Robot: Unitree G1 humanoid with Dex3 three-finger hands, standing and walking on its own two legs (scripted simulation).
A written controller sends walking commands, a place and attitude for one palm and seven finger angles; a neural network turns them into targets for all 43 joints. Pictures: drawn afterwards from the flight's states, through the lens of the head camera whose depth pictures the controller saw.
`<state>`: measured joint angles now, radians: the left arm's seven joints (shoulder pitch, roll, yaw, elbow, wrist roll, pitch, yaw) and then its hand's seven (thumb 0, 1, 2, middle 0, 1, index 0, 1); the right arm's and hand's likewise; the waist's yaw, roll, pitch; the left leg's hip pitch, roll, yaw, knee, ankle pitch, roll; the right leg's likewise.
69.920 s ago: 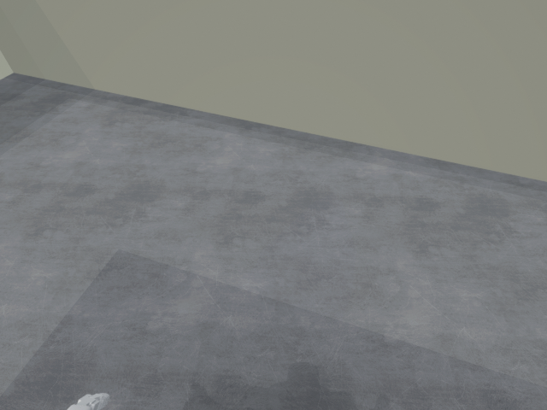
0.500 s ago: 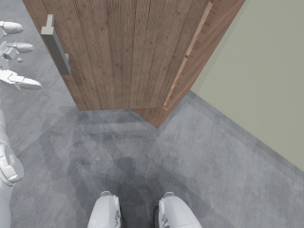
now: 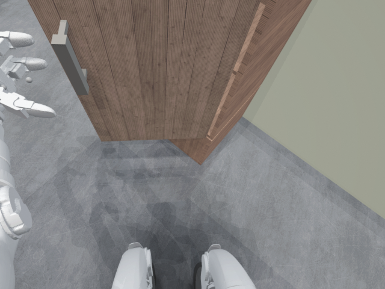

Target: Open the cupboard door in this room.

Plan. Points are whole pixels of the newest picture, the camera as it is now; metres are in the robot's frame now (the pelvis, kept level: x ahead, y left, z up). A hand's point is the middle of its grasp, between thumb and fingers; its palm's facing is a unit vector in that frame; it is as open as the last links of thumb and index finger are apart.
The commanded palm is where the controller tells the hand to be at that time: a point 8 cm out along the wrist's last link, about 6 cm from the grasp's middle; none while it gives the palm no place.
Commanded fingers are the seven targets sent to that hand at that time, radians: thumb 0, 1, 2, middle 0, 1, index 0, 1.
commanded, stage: slide the fingers in behind the handle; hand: left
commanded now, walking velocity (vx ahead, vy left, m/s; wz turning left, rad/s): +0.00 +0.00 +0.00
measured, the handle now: (74, 60) +0.55 +0.21 +0.07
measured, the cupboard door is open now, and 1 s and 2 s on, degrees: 44 44 45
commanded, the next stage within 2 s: close the thumb around the handle in 1.42 s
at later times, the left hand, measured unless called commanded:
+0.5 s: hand (51, 78) +0.49 +0.24 +0.08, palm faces +0.03 -1.00 -0.02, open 14.0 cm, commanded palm +0.47 +0.27 +0.07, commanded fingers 0.00 -0.50 0.30 -0.30 -1.20 -0.30 -1.20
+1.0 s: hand (71, 78) +0.50 +0.21 +0.07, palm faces +0.04 -1.00 -0.01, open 14.0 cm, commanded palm +0.48 +0.25 +0.07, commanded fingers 0.00 -0.50 0.30 -0.30 -1.20 -0.30 -1.20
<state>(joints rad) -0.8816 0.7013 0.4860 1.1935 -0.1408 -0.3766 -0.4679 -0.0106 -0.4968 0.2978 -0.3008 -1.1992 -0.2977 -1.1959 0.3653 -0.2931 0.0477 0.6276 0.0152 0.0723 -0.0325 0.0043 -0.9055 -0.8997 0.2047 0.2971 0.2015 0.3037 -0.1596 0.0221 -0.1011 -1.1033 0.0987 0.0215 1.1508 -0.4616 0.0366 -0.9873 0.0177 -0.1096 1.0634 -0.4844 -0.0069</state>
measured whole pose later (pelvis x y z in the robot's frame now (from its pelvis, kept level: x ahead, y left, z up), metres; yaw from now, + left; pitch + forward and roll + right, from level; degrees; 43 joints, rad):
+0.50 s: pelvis +0.00 +0.00 +0.00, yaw +0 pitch +23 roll -4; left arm -0.85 0.60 0.45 1.15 -0.13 -0.40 -0.36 -0.01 -0.50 0.30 -0.30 -1.20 -0.30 -1.20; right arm 0.38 -0.27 0.04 0.63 0.01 0.07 -0.01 0.00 -0.91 -0.90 0.20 0.30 0.20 0.30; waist -0.16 0.03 -0.11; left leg -1.07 0.10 0.04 1.13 -0.46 0.04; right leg -0.97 0.02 -0.09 1.06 -0.48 -0.01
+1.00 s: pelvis +0.00 -0.01 +0.00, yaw +0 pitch +22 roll -4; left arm -0.84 0.52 0.42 1.14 -0.11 -0.42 -0.28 -0.01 -0.50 0.30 -0.30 -1.20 -0.30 -1.20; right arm 0.37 -0.27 0.03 0.63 0.00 0.07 0.00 0.00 -0.91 -0.90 0.20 0.30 0.20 0.30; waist -0.16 0.03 -0.12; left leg -1.06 0.09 0.04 1.13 -0.46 0.03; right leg -0.96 0.02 -0.09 1.06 -0.49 -0.01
